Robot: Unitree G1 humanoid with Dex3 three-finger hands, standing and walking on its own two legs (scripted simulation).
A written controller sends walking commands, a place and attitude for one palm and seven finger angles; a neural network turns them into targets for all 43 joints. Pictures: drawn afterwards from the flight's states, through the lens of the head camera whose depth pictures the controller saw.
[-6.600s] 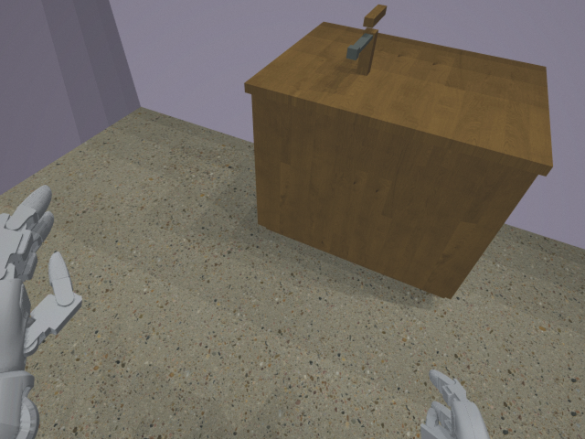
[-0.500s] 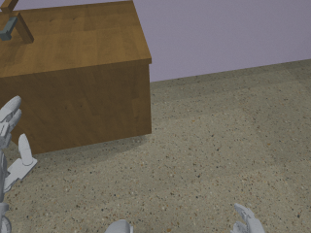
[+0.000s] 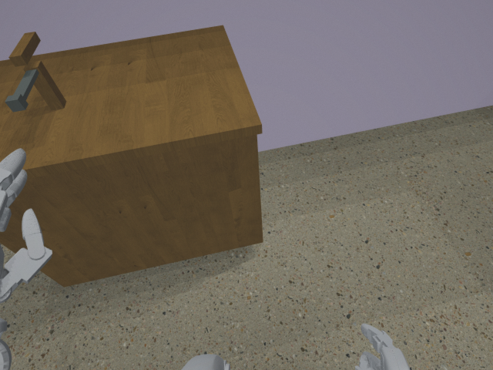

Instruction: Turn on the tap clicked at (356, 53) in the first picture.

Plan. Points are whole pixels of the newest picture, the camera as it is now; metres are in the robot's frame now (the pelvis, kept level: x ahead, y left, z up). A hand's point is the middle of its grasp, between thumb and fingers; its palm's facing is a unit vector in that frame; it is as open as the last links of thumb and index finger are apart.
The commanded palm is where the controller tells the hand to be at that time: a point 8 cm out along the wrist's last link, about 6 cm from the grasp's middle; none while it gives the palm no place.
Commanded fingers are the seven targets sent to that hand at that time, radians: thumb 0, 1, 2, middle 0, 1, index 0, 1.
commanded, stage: take the last steps up to it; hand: left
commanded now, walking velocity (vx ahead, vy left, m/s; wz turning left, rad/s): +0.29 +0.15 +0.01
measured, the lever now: (16, 103) +0.62 +0.57 +0.11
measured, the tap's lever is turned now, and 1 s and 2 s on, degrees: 0 0 0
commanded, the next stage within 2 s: come to a stop and stand still in 0.94 s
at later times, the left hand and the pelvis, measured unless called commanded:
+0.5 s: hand (31, 166) +0.33 +0.31 +0.19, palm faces +0.36 -0.81 -0.46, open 7.4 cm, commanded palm +0.28 +0.36 +0.19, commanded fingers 0.00 0.90 0.90 -0.20 -0.30 -0.20 -0.30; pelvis +0.11 +0.08 +0.00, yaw -2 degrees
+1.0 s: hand (19, 145) +0.39 +0.37 +0.19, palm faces +0.34 -0.82 -0.47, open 7.4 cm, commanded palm +0.34 +0.42 +0.19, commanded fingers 0.00 0.90 0.90 -0.20 -0.30 -0.20 -0.30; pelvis +0.17 +0.14 +0.00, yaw -1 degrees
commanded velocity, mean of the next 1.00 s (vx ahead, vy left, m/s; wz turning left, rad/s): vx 0.21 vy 0.15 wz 0.00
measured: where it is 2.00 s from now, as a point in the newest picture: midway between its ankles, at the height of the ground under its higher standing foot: outside the picture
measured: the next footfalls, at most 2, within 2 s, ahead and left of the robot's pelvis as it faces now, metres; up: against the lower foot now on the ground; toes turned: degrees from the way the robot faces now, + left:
left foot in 0.28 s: +0.18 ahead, +0.20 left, +0.00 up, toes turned +9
right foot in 0.58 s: +0.20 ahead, +0.00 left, +0.00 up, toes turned -10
